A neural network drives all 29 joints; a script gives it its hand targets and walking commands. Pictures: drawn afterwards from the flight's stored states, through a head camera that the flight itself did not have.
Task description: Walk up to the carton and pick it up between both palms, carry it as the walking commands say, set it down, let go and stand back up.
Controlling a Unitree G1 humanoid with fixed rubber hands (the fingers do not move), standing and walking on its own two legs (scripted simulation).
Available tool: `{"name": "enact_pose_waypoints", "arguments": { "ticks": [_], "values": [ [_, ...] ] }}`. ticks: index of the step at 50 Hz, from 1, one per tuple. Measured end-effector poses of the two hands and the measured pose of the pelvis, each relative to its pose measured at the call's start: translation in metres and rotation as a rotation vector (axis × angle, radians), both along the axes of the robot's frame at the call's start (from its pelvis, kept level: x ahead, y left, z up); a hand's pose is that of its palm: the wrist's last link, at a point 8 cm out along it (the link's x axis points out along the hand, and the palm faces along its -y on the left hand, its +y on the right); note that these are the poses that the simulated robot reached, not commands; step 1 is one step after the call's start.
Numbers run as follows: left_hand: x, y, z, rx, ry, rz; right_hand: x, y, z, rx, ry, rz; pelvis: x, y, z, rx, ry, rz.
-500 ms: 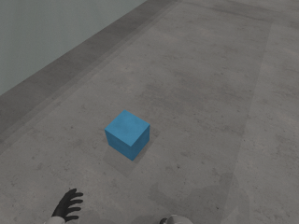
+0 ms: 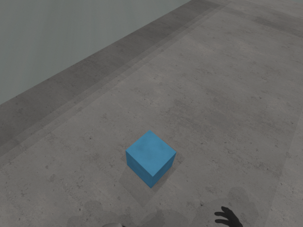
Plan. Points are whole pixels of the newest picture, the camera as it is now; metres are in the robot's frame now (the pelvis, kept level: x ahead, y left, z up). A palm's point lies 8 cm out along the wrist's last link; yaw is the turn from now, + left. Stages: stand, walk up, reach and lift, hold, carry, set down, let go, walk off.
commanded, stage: walk up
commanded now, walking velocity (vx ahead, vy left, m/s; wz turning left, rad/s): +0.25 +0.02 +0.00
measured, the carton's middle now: (150, 158) +0.59 -0.01 -0.65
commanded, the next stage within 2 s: none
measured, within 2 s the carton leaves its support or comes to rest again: neither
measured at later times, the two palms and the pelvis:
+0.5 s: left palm (80, 211) +0.17 +0.20 -0.11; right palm out of the picture +0.06 -0.25 -0.14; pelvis +0.09 -0.03 +0.01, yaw -1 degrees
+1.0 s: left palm out of the picture +0.11 +0.20 -0.13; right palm out of the picture +0.07 -0.23 -0.13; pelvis +0.10 -0.02 +0.02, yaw +0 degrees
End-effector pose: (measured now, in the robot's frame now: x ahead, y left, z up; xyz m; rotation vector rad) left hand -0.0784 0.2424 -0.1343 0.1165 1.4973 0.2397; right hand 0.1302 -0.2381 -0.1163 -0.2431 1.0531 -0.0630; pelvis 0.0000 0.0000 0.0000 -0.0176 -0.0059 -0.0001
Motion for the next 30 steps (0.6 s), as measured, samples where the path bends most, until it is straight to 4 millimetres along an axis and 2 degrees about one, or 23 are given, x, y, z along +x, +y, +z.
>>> {"name": "enact_pose_waypoints", "arguments": {
  "ticks": [3, 8, 13, 17, 21, 25, 30],
  "values": [
    [0.049, 0.015, -0.006, -0.004, -0.057, -0.029, -0.010, 0.004, 0.005, -0.028, 0.044, -0.047, 0.015, 0.008, 0.004, -0.001, -0.005, -0.013],
    [0.127, 0.024, -0.002, -0.029, -0.140, -0.097, -0.050, -0.005, 0.021, -0.078, 0.144, -0.154, 0.041, 0.013, 0.017, -0.020, -0.005, -0.018],
    [0.190, 0.015, 0.004, -0.042, -0.205, -0.134, -0.084, -0.006, 0.024, -0.083, 0.250, -0.223, 0.063, 0.009, 0.023, -0.026, 0.001, -0.017],
    [0.233, -0.002, 0.010, -0.025, -0.273, -0.162, -0.094, -0.003, 0.012, -0.038, 0.319, -0.249, 0.072, -0.002, 0.020, -0.003, -0.007, -0.010],
    [0.254, -0.023, 0.011, 0.014, -0.317, -0.176, -0.087, -0.009, -0.013, 0.024, 0.341, -0.258, 0.082, -0.019, 0.009, 0.050, -0.017, -0.010],
    [0.249, -0.043, 0.020, 0.012, -0.291, -0.169, -0.071, -0.011, -0.023, 0.064, 0.341, -0.241, 0.088, -0.026, 0.012, 0.027, -0.027, -0.013],
    [0.240, -0.051, 0.021, 0.010, -0.262, -0.142, -0.056, -0.014, -0.023, 0.073, 0.333, -0.214, 0.094, -0.033, 0.016, 0.021, -0.021, -0.013]
  ]
}}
